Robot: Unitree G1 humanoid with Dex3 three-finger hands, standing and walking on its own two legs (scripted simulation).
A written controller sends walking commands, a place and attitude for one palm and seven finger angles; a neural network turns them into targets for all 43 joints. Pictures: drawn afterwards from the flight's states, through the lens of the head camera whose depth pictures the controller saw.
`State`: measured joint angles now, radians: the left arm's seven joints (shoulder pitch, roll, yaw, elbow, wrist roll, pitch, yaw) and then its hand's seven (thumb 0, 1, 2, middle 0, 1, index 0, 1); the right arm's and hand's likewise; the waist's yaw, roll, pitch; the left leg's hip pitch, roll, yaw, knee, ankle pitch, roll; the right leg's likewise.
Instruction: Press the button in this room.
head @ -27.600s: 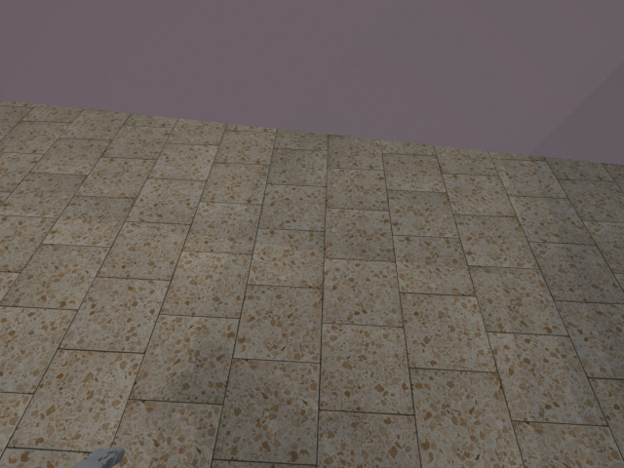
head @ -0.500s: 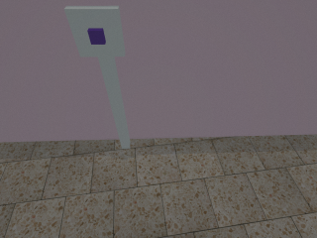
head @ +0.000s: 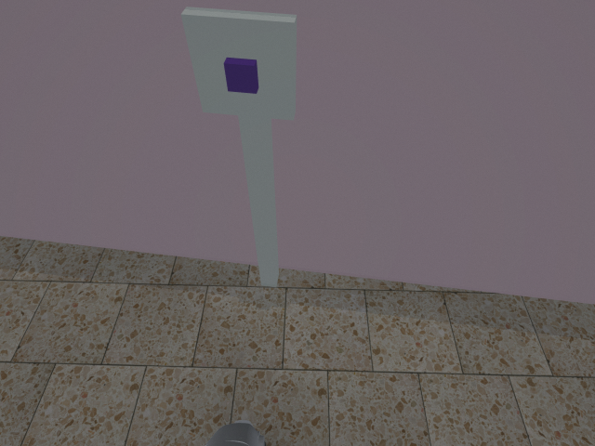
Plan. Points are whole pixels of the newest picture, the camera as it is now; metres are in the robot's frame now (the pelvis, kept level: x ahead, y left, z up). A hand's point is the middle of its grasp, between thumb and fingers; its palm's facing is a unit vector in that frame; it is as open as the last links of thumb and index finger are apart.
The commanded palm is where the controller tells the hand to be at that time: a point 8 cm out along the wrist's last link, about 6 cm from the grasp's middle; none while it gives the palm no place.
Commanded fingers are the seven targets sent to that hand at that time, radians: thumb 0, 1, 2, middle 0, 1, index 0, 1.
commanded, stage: take the last steps up to it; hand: left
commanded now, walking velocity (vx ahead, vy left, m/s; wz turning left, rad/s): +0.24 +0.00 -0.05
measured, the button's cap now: (242, 74) +0.68 +0.19 +0.12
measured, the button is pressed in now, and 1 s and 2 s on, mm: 0 0 0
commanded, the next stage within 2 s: come to a stop and stand still in 0.28 s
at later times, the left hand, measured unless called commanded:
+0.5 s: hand (210, 340) +0.29 +0.19 -0.16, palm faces -0.07 -0.97 -0.23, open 7.4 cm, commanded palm none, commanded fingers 0.00 0.90 0.90 -0.20 -0.30 -0.20 -0.30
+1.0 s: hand (144, 405) +0.18 +0.27 -0.18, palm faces +0.04 -0.98 -0.20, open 7.4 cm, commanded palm none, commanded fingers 0.00 0.90 0.90 -0.20 -0.30 -0.20 -0.30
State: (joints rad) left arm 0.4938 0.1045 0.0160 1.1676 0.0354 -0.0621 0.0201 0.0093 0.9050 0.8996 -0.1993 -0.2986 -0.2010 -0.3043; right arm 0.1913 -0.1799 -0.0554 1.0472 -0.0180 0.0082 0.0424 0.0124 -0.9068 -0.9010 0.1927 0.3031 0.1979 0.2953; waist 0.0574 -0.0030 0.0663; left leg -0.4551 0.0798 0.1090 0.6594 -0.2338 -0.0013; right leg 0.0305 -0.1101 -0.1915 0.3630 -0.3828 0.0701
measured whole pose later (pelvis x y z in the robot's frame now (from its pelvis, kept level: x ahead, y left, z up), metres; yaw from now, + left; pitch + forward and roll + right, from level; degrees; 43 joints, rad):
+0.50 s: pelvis +0.16 +0.01 +0.00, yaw -3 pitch -1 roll +2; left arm 0.12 0.18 0.03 0.98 0.03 -0.03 0.01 0.01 0.91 0.90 -0.19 -0.30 -0.19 -0.30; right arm 0.36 -0.13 -0.04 1.13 -0.02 -0.04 -0.02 0.00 -0.91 -0.90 0.20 0.30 0.20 0.30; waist -0.03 -0.02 0.05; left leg -0.07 0.02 0.18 0.47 -0.38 0.00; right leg -0.37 -0.09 -0.09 0.56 -0.09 0.01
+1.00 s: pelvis +0.15 +0.07 +0.01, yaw -1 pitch +0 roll -2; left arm 0.23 0.25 0.07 1.05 0.03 0.06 0.01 0.01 0.91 0.90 -0.20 -0.30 -0.20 -0.30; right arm 0.22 -0.16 -0.03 1.01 -0.03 0.01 -0.02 0.01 -0.91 -0.90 0.20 0.30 0.20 0.30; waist 0.02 -0.05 0.02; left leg -0.23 0.02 0.04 0.50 -0.27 0.02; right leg -0.46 -0.01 0.02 0.92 -0.34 0.04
